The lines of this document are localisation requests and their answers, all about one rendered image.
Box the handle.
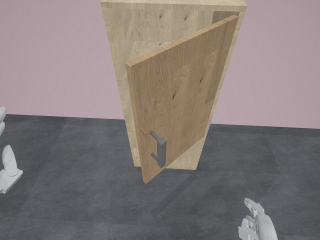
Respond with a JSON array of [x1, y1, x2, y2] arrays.
[[149, 130, 167, 168]]

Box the cupboard door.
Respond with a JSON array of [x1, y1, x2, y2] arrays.
[[125, 15, 239, 184]]

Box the right robot hand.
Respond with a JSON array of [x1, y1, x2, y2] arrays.
[[238, 198, 278, 240]]

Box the left robot hand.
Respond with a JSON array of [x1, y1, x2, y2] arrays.
[[0, 106, 23, 194]]

